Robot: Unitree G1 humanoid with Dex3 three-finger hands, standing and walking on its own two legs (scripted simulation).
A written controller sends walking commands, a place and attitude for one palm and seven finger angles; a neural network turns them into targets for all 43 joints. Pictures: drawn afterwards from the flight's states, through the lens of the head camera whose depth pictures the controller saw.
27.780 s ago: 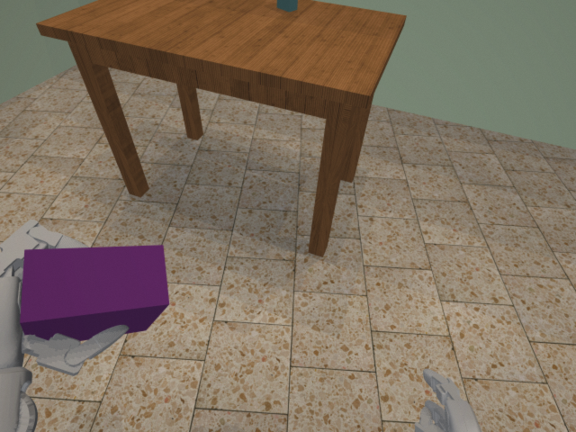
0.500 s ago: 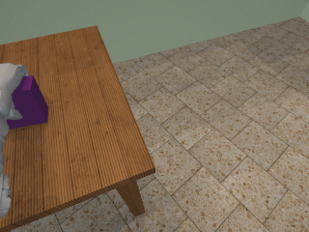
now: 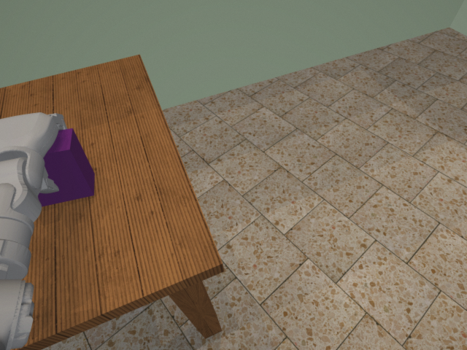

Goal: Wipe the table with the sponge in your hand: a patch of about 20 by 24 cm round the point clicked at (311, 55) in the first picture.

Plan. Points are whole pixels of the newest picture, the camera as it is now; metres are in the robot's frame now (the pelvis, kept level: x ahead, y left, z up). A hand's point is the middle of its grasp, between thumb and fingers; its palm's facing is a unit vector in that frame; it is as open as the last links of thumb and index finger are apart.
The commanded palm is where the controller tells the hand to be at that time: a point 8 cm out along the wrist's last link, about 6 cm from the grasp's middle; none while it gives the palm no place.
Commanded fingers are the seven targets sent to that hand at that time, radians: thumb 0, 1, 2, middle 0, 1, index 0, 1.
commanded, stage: wipe back along the middle lane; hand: left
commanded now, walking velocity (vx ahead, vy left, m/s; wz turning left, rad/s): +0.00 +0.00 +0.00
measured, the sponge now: (50, 177) +0.38 +0.37 +0.07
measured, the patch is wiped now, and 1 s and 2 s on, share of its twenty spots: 0.40 0.60 0.70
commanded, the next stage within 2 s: slide across to the third lane in 1.44 s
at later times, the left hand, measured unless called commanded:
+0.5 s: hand (38, 187) +0.33 +0.34 +0.11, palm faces -0.03 +0.03 -1.00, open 10.5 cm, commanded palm +0.30 +0.33 +0.15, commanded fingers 0.00 0.10 1.30 -1.20 -1.60 -1.20 -1.60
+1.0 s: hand (41, 208) +0.29 +0.32 +0.11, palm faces +0.04 +0.02 -1.00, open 10.5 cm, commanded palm +0.24 +0.31 +0.13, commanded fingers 0.00 0.10 1.30 -1.20 -1.60 -1.20 -1.60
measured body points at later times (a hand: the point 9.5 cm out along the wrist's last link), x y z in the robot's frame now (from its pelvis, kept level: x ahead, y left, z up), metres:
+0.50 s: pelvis -0.01 -0.01 +0.00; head +0.01 -0.04 +0.45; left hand +0.33 +0.34 +0.17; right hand +0.17 -0.26 -0.12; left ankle -0.05 +0.09 -0.74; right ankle -0.03 -0.13 -0.74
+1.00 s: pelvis -0.02 +0.00 +0.00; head -0.01 -0.04 +0.45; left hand +0.29 +0.32 +0.16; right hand +0.19 -0.23 -0.11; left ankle -0.05 +0.09 -0.74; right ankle -0.03 -0.13 -0.74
